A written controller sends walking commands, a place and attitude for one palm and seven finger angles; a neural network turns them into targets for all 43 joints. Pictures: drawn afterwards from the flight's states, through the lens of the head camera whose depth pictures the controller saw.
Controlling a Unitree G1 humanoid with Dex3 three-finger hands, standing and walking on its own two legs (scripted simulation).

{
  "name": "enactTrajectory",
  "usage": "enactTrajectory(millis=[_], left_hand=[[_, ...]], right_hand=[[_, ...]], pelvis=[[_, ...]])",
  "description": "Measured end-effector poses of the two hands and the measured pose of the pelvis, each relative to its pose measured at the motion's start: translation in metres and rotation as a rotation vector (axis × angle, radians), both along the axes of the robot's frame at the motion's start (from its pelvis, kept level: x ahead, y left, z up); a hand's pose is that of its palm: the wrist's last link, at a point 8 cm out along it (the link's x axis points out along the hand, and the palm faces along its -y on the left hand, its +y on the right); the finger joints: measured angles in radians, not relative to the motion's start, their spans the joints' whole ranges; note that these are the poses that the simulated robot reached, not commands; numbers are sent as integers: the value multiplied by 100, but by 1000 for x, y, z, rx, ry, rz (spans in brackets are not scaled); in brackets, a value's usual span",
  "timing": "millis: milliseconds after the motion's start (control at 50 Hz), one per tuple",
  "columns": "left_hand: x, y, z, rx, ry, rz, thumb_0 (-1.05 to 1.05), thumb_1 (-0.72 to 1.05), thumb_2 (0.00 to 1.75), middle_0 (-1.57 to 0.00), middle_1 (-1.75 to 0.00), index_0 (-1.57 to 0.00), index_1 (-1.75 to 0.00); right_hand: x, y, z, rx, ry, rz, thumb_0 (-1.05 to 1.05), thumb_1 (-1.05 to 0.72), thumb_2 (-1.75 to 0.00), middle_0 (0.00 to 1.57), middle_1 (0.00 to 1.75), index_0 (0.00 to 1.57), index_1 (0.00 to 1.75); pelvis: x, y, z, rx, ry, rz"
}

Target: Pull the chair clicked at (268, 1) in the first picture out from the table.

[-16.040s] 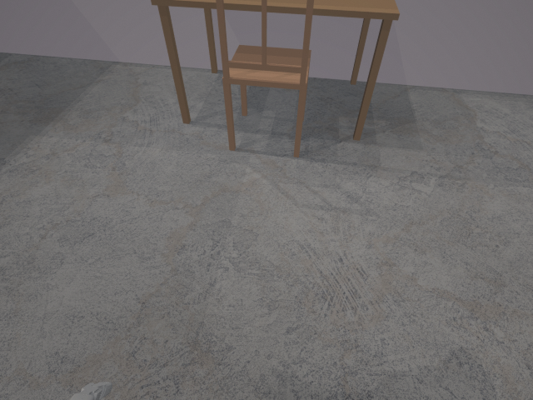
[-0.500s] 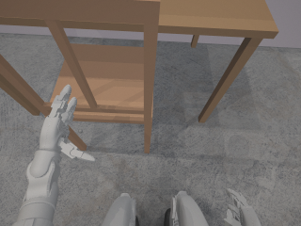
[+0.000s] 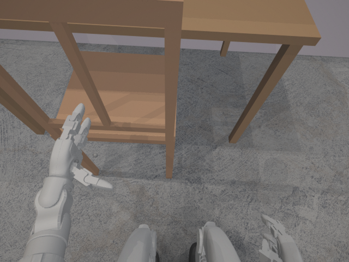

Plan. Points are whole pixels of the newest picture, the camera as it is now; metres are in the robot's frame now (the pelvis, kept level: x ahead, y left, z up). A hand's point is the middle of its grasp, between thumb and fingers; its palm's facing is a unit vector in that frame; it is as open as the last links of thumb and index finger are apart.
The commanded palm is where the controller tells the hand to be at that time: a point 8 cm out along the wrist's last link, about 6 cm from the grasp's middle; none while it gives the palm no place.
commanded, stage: aim the fingers beside a spindle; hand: left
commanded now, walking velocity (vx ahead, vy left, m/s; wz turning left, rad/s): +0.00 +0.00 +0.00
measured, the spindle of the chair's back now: (89, 86) +0.49 +0.22 +0.05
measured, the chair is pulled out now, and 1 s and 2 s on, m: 0.00 0.00 -0.01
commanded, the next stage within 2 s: push the fingers through the gap in 1.02 s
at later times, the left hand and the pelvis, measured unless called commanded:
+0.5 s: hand (89, 149) +0.35 +0.20 +0.03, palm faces -0.02 -1.00 -0.07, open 16.9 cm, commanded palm +0.33 +0.24 +0.02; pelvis +0.00 +0.00 +0.00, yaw +0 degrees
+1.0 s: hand (91, 152) +0.35 +0.20 +0.01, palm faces -0.05 -1.00 -0.03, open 16.9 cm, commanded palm +0.32 +0.24 +0.02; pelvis +0.00 +0.00 +0.00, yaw +0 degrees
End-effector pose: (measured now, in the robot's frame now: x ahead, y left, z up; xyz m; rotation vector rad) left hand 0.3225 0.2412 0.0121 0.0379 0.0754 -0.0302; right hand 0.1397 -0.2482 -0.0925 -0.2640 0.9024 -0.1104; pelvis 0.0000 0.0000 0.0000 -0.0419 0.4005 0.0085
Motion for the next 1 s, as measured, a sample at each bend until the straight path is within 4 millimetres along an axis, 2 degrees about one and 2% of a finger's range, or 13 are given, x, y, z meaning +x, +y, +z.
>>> enactTrajectory(millis=[180, 340, 520, 580, 660, 740, 820, 900, 940, 1000], left_hand=[[5, 8, 20, 33, -86, 7, -2, -50, 30, -6, -8, -7, -8], [-1, 4, 1, -3, 11, -14, -2, -50, 30, -6, -8, -6, -8], [5, 10, 19, 28, -91, 11, -2, -50, 30, -6, -8, -7, -8], [11, 10, 11, 16, -48, 4, -2, -50, 30, -6, -8, -7, -8], [11, 1, -1, -5, 6, -30, -2, -50, 30, -6, -8, -6, -8], [7, -6, 4, -1, -22, -35, -2, -50, 30, -6, -8, -6, -8], [7, 5, 16, 26, -74, 12, -2, -50, 30, -6, -8, -7, -8], [10, 20, 13, 30, -50, 46, -2, -50, 30, -6, -8, -7, -8], [9, 20, 6, 18, -21, 33, -2, -50, 30, -6, -8, -7, -8], [6, 9, 0, -5, 2, -19, -2, -50, 30, -5, -8, -6, -8]], right_hand=[[-4, -1, -2, 0, 11, 1, 1, -90, -90, 21, 30, 20, 29], [-7, -3, 0, -2, 7, -12, 1, -90, -90, 21, 30, 20, 29], [-8, -2, -1, -13, 14, -2, 1, -90, -90, 21, 30, 20, 29], [-8, -1, -3, -9, 19, -1, 1, -90, -90, 21, 30, 20, 29], [-8, -1, -4, -5, 18, -11, 1, -90, -90, 21, 30, 20, 29], [-8, 0, -2, -5, 18, -16, 1, -90, -90, 21, 30, 20, 29], [-8, 3, -1, 2, 22, -12, 1, -90, -90, 21, 30, 20, 29], [-7, 3, -2, 5, 29, -2, 1, -90, -90, 21, 30, 20, 29], [-6, 3, -3, 2, 30, -1, 1, -90, -90, 21, 30, 20, 29], [-4, 2, -3, -5, 25, -5, 1, -90, -90, 21, 30, 20, 29]], pelvis=[[-2, -2, 0, -2, -7, 3], [-2, -1, 1, -1, -2, -1], [-3, 0, 0, -4, -6, 3], [-3, 0, -1, -5, 1, 5], [-2, 2, -1, -5, 7, 1], [-1, 3, 0, -2, 4, -5], [1, 2, 2, 0, -1, -7], [1, 1, 1, -3, 2, -1], [1, 1, 0, -6, 5, 3], [1, 3, 0, -10, 7, 6]])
